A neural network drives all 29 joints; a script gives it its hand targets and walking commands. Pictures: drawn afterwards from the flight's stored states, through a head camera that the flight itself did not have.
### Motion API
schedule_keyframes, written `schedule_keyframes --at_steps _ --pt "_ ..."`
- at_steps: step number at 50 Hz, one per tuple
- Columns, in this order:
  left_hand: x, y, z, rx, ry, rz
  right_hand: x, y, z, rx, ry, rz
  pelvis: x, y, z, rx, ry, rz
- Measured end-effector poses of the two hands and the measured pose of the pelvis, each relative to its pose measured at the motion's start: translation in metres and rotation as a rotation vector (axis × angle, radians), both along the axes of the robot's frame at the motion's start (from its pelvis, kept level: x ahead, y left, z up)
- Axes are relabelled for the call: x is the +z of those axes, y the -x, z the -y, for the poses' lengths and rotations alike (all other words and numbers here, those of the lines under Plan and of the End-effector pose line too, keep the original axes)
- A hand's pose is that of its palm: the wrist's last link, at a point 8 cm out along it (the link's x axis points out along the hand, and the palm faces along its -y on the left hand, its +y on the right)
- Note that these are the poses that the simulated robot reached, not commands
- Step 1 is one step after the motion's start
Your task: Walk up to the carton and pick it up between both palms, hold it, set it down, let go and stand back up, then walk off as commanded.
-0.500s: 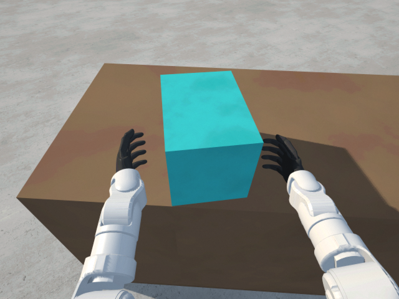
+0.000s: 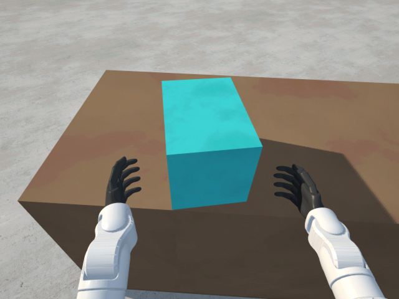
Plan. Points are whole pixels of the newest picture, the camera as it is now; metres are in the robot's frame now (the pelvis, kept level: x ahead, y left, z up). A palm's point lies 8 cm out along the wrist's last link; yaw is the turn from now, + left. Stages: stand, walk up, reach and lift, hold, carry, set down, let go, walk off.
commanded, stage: set down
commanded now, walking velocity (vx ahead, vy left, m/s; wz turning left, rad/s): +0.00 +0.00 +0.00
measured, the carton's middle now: (203, 139) +0.50 +0.01 +0.05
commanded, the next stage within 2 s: none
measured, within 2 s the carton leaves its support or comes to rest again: neither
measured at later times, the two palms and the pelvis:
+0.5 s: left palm (104, 231) +0.23 +0.18 +0.08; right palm (324, 247) +0.23 -0.21 +0.04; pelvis +0.00 +0.00 +0.00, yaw +0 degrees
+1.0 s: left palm (103, 239) +0.23 +0.19 +0.04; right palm (322, 261) +0.22 -0.22 +0.01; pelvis +0.02 +0.01 +0.00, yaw -1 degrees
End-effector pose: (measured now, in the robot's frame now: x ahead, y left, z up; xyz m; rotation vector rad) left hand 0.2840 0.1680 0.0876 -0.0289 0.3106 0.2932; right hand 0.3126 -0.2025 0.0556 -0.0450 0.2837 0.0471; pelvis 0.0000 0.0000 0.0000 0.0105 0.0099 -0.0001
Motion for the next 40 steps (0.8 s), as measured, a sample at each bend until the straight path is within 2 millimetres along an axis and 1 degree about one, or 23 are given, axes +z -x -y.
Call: schedule_keyframes --at_steps 4,8,13,19,23,27,34,40 --pt "-0.001 0.009 -0.005 0.01 0.005 0.003 -0.008 0.011 0.003 -0.006 0.004 -0.022 0.0 -0.004 0.0 0.0 0.001 0.008" --pt "-0.006 0.024 -0.009 0.021 0.006 -0.004 -0.015 0.029 0.007 -0.012 0.009 -0.038 0.001 -0.007 -0.001 0.0 0.001 0.016" --pt "-0.008 0.043 -0.009 0.028 0.004 0.005 -0.018 0.054 0.01 -0.016 0.011 -0.035 0.001 -0.005 -0.001 0.0 0.001 0.031" --pt "-0.008 0.054 -0.009 0.045 -0.001 0.01 -0.018 0.073 0.012 -0.019 0.01 -0.038 0.0 -0.001 -0.001 0.0 0.001 0.057" --pt "-0.006 0.057 -0.01 0.046 -0.001 0.017 -0.018 0.079 0.012 -0.021 0.01 -0.046 0.0 0.0 -0.001 -0.001 0.001 0.067" --pt "-0.008 0.057 -0.01 0.034 -0.004 -0.001 -0.019 0.081 0.011 -0.022 0.009 -0.067 0.0 0.001 -0.001 -0.003 0.0 0.07" --pt "-0.018 0.055 -0.012 0.001 -0.013 -0.048 -0.027 0.083 0.011 -0.03 0.01 -0.115 0.0 -0.001 -0.003 -0.009 0.0 0.068" --pt "-0.027 0.052 -0.016 -0.003 -0.013 -0.075 -0.035 0.086 0.012 -0.036 0.014 -0.15 0.001 -0.008 -0.004 -0.01 0.001 0.059"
